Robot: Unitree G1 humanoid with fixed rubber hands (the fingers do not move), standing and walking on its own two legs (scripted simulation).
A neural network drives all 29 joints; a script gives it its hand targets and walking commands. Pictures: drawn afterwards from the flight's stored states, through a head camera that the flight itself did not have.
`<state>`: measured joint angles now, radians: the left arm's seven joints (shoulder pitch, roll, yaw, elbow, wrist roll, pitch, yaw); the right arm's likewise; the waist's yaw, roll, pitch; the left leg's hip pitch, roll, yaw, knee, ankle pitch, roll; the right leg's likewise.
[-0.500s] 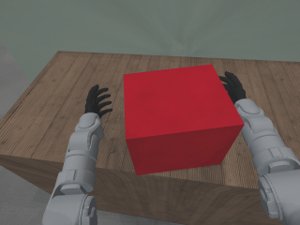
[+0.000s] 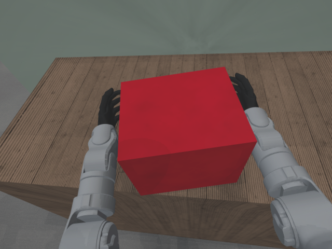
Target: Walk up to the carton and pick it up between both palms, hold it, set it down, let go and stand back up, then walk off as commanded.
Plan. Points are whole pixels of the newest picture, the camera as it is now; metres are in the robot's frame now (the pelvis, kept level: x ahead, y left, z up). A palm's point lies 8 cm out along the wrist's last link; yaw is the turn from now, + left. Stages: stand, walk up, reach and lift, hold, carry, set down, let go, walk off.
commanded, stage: reach and lift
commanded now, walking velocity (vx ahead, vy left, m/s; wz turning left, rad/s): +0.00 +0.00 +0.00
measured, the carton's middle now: (180, 134) +0.37 +0.04 +0.06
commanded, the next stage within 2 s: none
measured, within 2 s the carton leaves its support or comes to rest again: leaves its support in 0.96 s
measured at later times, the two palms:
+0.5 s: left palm (106, 129) +0.36 +0.22 +0.08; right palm (244, 109) +0.44 -0.11 +0.08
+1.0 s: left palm (105, 128) +0.35 +0.21 +0.10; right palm (249, 109) +0.42 -0.11 +0.10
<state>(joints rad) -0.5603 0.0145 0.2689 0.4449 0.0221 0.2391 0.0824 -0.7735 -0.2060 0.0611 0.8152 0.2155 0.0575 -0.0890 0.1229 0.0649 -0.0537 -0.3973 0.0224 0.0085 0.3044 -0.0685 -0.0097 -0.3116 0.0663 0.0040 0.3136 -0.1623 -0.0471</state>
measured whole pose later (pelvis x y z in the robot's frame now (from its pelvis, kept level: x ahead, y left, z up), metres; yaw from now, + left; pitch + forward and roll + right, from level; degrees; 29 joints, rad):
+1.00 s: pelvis +0.01 +0.00 +0.00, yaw +2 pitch +5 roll +0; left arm -0.46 -0.08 0.30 0.35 0.22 0.27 0.05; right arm -0.66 -0.12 -0.09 0.84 0.03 0.03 -0.03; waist 0.09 -0.01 -0.09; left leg -0.30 0.01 -0.02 0.31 -0.10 -0.02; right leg -0.19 0.06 -0.04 0.29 -0.19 -0.05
